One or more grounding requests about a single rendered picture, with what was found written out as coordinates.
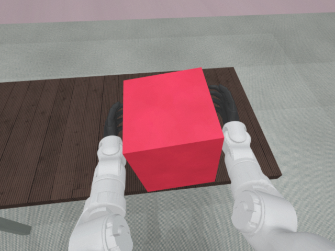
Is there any robot left forearm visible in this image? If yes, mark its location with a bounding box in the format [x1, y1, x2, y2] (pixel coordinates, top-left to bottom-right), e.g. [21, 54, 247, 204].
[69, 135, 126, 242]

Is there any right robot hand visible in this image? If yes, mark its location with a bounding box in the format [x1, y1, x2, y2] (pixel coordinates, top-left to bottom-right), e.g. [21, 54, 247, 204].
[208, 84, 240, 125]

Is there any robot right forearm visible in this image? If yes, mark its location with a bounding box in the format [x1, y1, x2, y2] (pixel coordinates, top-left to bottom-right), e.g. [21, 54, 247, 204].
[222, 121, 285, 201]

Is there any carton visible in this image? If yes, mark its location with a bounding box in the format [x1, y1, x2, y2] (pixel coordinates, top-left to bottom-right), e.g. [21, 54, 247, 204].
[122, 67, 224, 192]

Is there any right robot upper arm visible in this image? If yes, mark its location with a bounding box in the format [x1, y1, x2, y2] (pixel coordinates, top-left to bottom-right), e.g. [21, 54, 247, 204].
[231, 189, 335, 251]

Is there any left robot hand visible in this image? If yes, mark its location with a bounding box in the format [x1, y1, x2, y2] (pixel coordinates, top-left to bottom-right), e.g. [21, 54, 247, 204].
[103, 101, 123, 138]

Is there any left robot upper arm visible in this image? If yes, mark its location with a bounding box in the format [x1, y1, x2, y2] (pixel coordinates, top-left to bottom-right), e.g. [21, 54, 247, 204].
[69, 213, 133, 251]

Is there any table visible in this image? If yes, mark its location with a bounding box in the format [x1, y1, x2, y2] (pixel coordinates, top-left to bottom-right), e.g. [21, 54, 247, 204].
[0, 67, 282, 235]

